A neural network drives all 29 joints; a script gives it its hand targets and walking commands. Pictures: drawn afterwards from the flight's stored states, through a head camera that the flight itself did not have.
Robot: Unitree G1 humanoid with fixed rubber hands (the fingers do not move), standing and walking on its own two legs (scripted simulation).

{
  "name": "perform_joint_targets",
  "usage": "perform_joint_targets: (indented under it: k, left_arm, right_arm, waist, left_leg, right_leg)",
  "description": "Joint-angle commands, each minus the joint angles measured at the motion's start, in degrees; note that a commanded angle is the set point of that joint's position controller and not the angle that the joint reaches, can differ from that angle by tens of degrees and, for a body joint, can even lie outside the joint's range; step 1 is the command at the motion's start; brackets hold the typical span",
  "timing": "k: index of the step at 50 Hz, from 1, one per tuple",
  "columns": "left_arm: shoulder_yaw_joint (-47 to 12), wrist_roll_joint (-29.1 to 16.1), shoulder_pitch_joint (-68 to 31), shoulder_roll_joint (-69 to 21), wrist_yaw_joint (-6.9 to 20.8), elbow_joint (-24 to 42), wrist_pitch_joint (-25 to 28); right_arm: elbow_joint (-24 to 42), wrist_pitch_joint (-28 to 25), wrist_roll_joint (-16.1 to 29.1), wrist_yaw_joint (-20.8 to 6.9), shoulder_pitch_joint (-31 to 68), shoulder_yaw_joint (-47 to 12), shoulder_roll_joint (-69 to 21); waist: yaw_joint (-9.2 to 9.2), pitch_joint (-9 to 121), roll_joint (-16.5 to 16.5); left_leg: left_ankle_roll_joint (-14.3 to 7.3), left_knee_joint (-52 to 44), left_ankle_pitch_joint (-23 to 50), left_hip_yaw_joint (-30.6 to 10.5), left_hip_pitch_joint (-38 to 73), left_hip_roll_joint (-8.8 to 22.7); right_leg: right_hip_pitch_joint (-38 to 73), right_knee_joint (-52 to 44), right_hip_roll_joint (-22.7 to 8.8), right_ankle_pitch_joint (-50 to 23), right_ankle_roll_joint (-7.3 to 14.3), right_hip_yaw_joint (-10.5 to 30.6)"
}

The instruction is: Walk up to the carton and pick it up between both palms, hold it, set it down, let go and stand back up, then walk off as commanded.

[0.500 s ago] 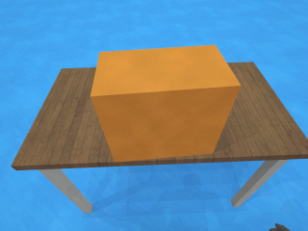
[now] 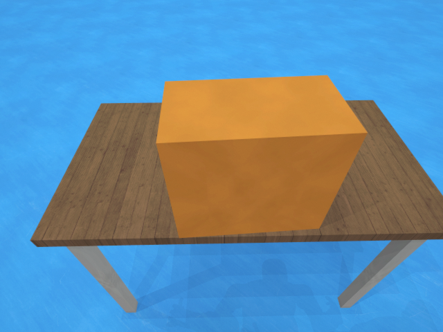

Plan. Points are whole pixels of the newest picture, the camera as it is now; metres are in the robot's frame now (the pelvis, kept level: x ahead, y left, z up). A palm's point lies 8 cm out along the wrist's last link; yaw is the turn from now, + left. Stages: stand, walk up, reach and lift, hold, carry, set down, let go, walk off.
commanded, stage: walk up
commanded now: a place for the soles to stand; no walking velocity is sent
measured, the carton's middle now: (248, 161) +0.45 -0.03 +0.07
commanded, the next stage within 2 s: reach and lift in 1.22 s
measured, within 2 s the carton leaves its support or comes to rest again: neither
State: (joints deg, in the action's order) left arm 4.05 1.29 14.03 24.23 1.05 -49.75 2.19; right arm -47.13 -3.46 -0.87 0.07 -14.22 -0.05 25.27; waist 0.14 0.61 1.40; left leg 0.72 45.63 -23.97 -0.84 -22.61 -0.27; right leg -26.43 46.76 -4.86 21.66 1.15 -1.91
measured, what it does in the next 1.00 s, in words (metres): stands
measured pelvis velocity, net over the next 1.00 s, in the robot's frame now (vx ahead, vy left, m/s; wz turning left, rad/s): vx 0.04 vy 0.02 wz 0.02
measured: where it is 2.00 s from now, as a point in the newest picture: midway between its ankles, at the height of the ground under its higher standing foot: outside the picture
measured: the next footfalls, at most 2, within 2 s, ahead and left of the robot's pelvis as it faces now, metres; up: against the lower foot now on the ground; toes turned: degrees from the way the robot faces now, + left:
none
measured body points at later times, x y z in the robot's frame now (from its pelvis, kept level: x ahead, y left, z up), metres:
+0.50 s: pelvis +0.02 +0.01 +0.00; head +0.04 +0.01 +0.45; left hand +0.10 +0.34 -0.10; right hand +0.10 -0.31 -0.10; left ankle +0.02 +0.13 -0.70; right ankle +0.06 -0.13 -0.71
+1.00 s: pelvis +0.04 +0.02 +0.00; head +0.06 +0.02 +0.45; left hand +0.12 +0.36 -0.09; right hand +0.15 -0.29 -0.10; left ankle +0.05 +0.15 -0.71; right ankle +0.08 -0.12 -0.70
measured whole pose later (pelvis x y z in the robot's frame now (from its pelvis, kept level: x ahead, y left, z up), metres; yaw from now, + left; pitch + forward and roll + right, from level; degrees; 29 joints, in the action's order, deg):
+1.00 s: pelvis +0.04 +0.02 +0.00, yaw +1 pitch +0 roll +0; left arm 4.0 0.9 13.7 24.3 0.4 -50.1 2.7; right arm -47.1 -2.3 -1.0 -0.3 -13.8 0.0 24.3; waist 0.1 -1.7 -0.5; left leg -0.4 44.6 -23.3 -1.4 -21.3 0.3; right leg -23.6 44.2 -3.3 20.7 -1.0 0.0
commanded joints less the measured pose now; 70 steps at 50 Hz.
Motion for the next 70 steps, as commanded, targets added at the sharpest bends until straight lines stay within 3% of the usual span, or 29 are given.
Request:
perform_joint_targets:
  k: [1, 5, 7, 10, 13, 14, 15, 16, 18, 20, 23, 25, 26, 29, 32, 34, 35, 39, 41, 42, 44, 46, 50, 54, 57, 61, 62, 65, 70]
  left_arm:
    - [1.1, -0.3, -5.7, 9.7, -0.8, 4.4, 1.2]
    - [1.4, -1.0, -0.8, 8.9, -1.2, 3.5, 2.8]
    - [2.1, -0.1, 3.3, 12.8, -1.6, 3.0, 3.4]
    - [3.1, -0.1, 4.1, 17.7, -1.7, 3.0, 2.9]
    - [2.3, 0.1, -3.1, 16.3, -1.2, 4.4, 1.5]
    - [1.5, -0.1, -4.4, 12.5, -1.1, 5.0, 1.2]
    - [0.7, -0.6, -4.1, 8.0, -0.8, 5.5, 0.9]
    - [1.2, -0.5, -4.8, 10.4, -1.3, 5.5, 0.4]
    - [1.4, -0.7, -4.9, 10.8, -1.4, 5.2, 1.1]
    - [1.7, -0.7, -1.7, 9.9, -1.4, 4.3, 1.9]
    - [1.9, -0.3, 5.6, 9.7, -1.7, 2.0, 2.9]
    - [3.4, 0.3, 7.8, 18.1, -2.1, 2.1, 3.5]
    - [3.6, -0.1, 6.5, 18.9, -1.8, 2.0, 3.3]
    - [3.5, 0.2, -1.2, 18.8, -1.6, 3.8, 2.1]
    - [1.9, 0.2, -3.5, 13.5, -0.8, 4.9, 1.0]
    - [0.4, -0.8, -3.3, 7.1, -1.0, 5.9, 0.5]
    - [1.5, -0.9, -5.4, 11.0, -1.6, 5.5, 0.0]
    - [1.7, -0.9, 1.4, 9.8, -1.5, 2.1, 1.9]
    - [2.1, 0.0, 3.8, 11.6, -1.8, 2.1, 2.7]
    - [2.6, 0.4, 3.5, 15.3, -1.9, 2.7, 3.1]
    - [2.2, -0.4, 1.1, 15.9, -1.6, 2.7, 2.8]
    - [1.7, -0.4, -2.2, 14.7, -1.4, 3.3, 1.9]
    - [0.7, -0.8, -3.1, 9.9, -1.2, 3.1, 1.3]
    - [1.6, 0.0, 0.8, 12.7, -1.4, 2.1, 3.0]
    - [1.6, -0.3, 0.0, 14.8, -1.7, 2.2, 2.7]
    - [0.3, -0.6, -5.4, 10.3, -1.3, 3.6, 1.6]
    - [3.6, 1.2, -22.3, 7.6, -2.9, 14.7, -13.2]
    - [4.3, 1.6, -18.1, 4.9, -3.4, 21.4, -22.0]
    - [4.5, 1.2, -11.4, 4.1, -4.1, 31.7, -23.6]
  right_arm:
    - [-0.7, -1.5, -1.7, 0.3, -3.3, 5.7, 15.4]
    - [0.9, -0.5, -1.1, 0.7, 0.0, 5.2, 14.1]
    - [2.7, 0.0, 0.0, 0.5, 1.8, 4.5, 10.9]
    - [3.0, 0.8, -0.1, 0.9, 1.5, 4.7, 9.6]
    - [0.0, -0.3, -0.7, 0.0, -4.5, 5.3, 10.0]
    - [-1.1, -0.9, -1.4, 0.1, -7.8, 5.8, 10.4]
    - [-0.7, -1.3, -2.1, 0.2, -8.1, 6.6, 14.1]
    - [-0.1, -1.2, -1.6, 0.2, -7.2, 7.3, 18.1]
    - [0.4, -1.3, -1.2, 0.6, -4.5, 6.6, 15.7]
    - [1.3, -0.9, -1.0, 0.9, -3.1, 6.2, 14.2]
    - [3.2, 0.5, -0.1, 0.3, 1.5, 5.5, 11.5]
    - [4.9, 0.8, 1.0, 0.3, 3.0, 4.1, 7.3]
    - [4.1, 1.5, 0.4, 0.7, 3.5, 4.9, 9.7]
    - [1.7, 1.2, -0.2, -0.3, 0.2, 6.0, 11.1]
    - [-2.0, -0.4, -1.2, -0.4, -9.5, 6.2, 9.1]
    - [-0.7, -1.0, -2.2, 0.4, -8.6, 7.8, 16.9]
    - [-0.1, -1.3, -1.4, 0.7, -4.6, 7.1, 17.9]
    - [1.9, -0.6, 0.0, 0.7, 1.9, 5.5, 13.3]
    - [3.1, 0.2, 0.5, 0.3, 2.7, 4.6, 9.9]
    - [3.9, 0.3, 1.1, 0.4, 2.4, 4.2, 8.6]
    - [1.8, 0.7, 0.8, 0.7, 1.3, 4.4, 9.0]
    - [-0.4, -0.1, -0.1, 0.5, -1.4, 4.5, 9.0]
    - [0.1, -1.0, -0.4, 0.2, 1.0, 5.5, 14.3]
    - [1.5, -0.1, 0.6, 0.1, 4.8, 3.8, 9.7]
    - [0.9, 0.2, 0.7, 0.4, 3.7, 3.7, 8.6]
    - [-0.6, -0.9, -0.3, 0.3, 1.8, 4.8, 11.8]
    - [-12.5, -9.3, -10.0, -2.3, 19.0, 13.1, 4.3]
    - [-13.0, -12.8, -9.0, -3.9, 16.3, 15.9, 10.5]
    - [-5.9, -14.0, -4.0, -3.9, 12.3, 16.0, 10.9]
  waist:
    - [1.35, -2.0, -11.8]
    - [-1.52, 2.4, -10.3]
    - [-3.04, 6.5, -5.6]
    - [-2.3, 2.5, 6.0]
    - [2.22, -1.7, 4.6]
    - [3.51, -1.6, -1.6]
    - [3.08, -0.4, -14.3]
    - [3.24, -3.2, -13.2]
    - [1.85, -2.9, -8.3]
    - [1.02, 0.5, -12.2]
    - [-2.87, 3.5, -9.8]
    - [-4.08, 3.3, 8.1]
    - [-3.52, 0.5, 7.7]
    - [-0.58, -6.8, 7.1]
    - [3.89, -0.8, 4.1]
    - [3.3, -1.4, -15.0]
    - [2.79, -4.8, -8.0]
    - [-1.51, 1.3, -9.6]
    - [-2.86, 3.9, -4.5]
    - [-2.12, 4.4, 3.8]
    - [-0.87, 3.0, 6.0]
    - [1.13, 1.1, 4.5]
    - [0.26, -0.6, -7.5]
    - [-2.01, 3.3, -1.0]
    - [-0.57, 4.0, 4.2]
    - [1.09, 1.6, -3.8]
    - [1.56, -8.3, -5.4]
    - [4.05, -2.8, -4.0]
    - [0.88, 4.9, -2.2]
  left_leg:
    - [-13.9, -21.3, 5.5, -28.3, 10.8, 14.1]
    - [-11.6, -11.0, 38.9, -15.2, 9.9, 10.8]
    - [-6.8, -2.4, 30.0, -7.7, -0.1, 5.9]
    - [-3.7, 10.4, -7.7, 1.9, -10.7, 1.4]
    - [-5.7, -6.3, -4.7, 1.2, 2.4, 1.4]
    - [-6.6, -15.5, -3.1, -6.2, 8.0, 2.4]
    - [-9.9, -24.3, -2.6, -27.2, 12.7, 11.8]
    - [-15.5, -26.4, 0.2, -34.7, 11.7, 17.9]
    - [-16.5, -20.8, 18.6, -30.0, 14.3, 16.7]
    - [-14.3, -16.7, 33.5, -21.3, 14.3, 14.6]
    - [-9.4, -7.3, 29.4, -10.3, 2.5, 8.9]
    - [-3.3, 11.1, 7.9, 0.1, -13.8, -1.0]
    - [-3.5, 14.6, -10.9, 0.6, -14.3, 0.3]
    - [-3.9, 8.4, -9.1, 1.6, -7.4, 3.4]
    - [-4.3, -13.2, 0.0, 2.3, 11.5, -1.4]
    - [-11.6, -28.2, -6.3, -35.3, 14.6, 16.7]
    - [-15.6, -26.3, 0.2, -35.3, 9.3, 18.8]
    - [-11.2, -13.7, 31.8, -14.4, 6.8, 11.9]
    - [-6.6, -5.8, 25.8, -8.5, -0.1, 7.9]
    - [-3.8, 1.6, 17.2, -4.1, -5.4, 2.7]
    - [-3.1, 2.7, -3.3, 1.9, -3.8, 0.8]
    - [-4.1, -8.6, -1.4, -0.1, 2.2, 1.5]
    - [-13.0, -18.4, 7.8, -22.2, 7.1, 14.2]
    - [-5.4, -6.0, 20.2, -6.5, -1.6, 5.3]
    - [-3.3, -2.2, 8.2, -0.2, -0.6, 1.8]
    - [-8.3, -15.8, 8.6, -15.2, 7.9, 8.5]
    - [0.1, -12.2, -9.8, 1.2, -13.5, 3.5]
    - [-2.9, -11.5, -3.9, 3.1, -16.0, 6.6]
    - [-0.4, -12.7, 6.3, 3.9, -1.5, 5.4]
  right_leg:
    - [-10.1, 1.7, 3.3, 9.6, -1.0, 0.5]
    - [4.6, -11.4, 4.2, 0.9, -0.4, -1.7]
    - [18.4, -12.8, -0.1, -12.4, 2.6, 4.6]
    - [18.5, -19.2, -17.9, -11.6, 14.4, 25.0]
    - [4.2, -15.0, -10.6, -2.0, 8.8, 14.3]
    - [-0.8, -5.4, -4.7, -4.5, 5.0, 7.2]
    - [-9.2, 7.7, 3.2, 2.3, 0.2, -0.4]
    - [-13.8, 8.8, 3.5, 13.6, -0.7, 2.3]
    - [-11.1, 6.7, 1.6, 13.1, -0.5, 3.1]
    - [-4.8, 0.1, 2.6, 8.0, -0.5, 0.4]
    - [15.0, -14.9, 5.4, -5.3, 0.9, -2.3]
    - [23.2, -21.6, -11.6, -3.7, 10.0, 25.7]
    - [17.1, -25.5, -18.9, -0.2, 14.9, 31.2]
    - [5.3, -26.7, -14.8, 10.9, 12.7, 23.7]
    - [-0.1, -10.9, -4.8, -1.6, 6.2, 8.9]
    - [-15.0, 8.9, 5.6, 11.0, -0.1, 0.5]
    - [-11.6, 8.6, 2.8, 13.0, -0.1, 7.3]
    - [6.2, -7.2, 4.0, 0.9, 0.0, -0.9]
    - [16.9, -15.0, 1.3, -8.9, 1.8, 4.1]
    - [18.4, -17.5, -5.9, -11.7, 5.6, 17.2]
    - [15.1, -18.3, -13.9, -13.0, 12.4, 23.1]
    - [8.6, -14.9, -9.7, -11.4, 8.8, 17.2]
    - [-0.5, -2.7, 3.6, 2.9, -0.2, 1.3]
    - [15.3, -13.2, -2.2, -15.4, 3.9, 10.1]
    - [14.5, -15.4, -10.3, -18.9, 9.8, 18.5]
    - [1.2, -5.3, 0.7, -9.9, 1.6, 5.2]
    - [9.0, -4.1, 5.3, 0.5, 1.1, -4.5]
    - [19.7, 0.4, 6.3, -6.8, 0.3, -5.1]
    - [18.7, -7.5, 6.7, -11.0, 1.1, -4.4]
